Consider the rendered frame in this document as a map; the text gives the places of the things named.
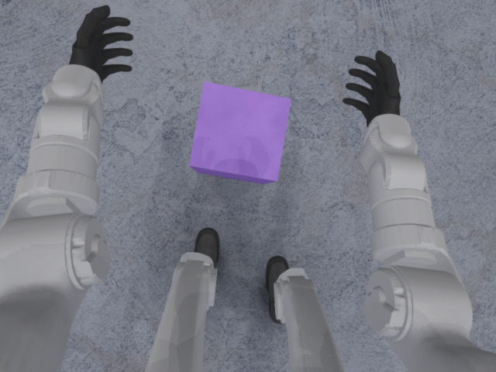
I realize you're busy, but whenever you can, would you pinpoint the robot left upper arm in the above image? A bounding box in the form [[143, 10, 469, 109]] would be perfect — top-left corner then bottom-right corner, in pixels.
[[0, 212, 111, 372]]

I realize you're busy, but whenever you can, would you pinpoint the left robot hand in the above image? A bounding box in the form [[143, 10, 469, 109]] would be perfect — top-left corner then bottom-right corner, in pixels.
[[69, 5, 133, 82]]

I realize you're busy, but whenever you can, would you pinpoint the right robot hand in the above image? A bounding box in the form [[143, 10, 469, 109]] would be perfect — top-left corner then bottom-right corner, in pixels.
[[343, 50, 401, 127]]

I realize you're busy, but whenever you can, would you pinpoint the left robot forearm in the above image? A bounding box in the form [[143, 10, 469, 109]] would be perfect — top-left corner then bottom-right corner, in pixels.
[[0, 64, 105, 229]]

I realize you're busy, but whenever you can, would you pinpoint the right robot forearm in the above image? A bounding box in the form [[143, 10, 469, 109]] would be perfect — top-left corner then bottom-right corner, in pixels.
[[360, 114, 473, 329]]

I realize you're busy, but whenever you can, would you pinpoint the robot right shin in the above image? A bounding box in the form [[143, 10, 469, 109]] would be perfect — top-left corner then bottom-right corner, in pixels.
[[276, 267, 317, 292]]

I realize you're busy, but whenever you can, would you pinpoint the robot right thigh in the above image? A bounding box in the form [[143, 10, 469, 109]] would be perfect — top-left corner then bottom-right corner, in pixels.
[[274, 276, 346, 372]]

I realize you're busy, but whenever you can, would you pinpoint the carton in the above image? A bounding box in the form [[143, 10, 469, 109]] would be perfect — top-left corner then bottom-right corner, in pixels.
[[189, 81, 291, 184]]

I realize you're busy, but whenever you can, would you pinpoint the robot right upper arm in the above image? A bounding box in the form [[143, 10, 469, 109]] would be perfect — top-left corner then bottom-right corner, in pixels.
[[363, 265, 496, 372]]

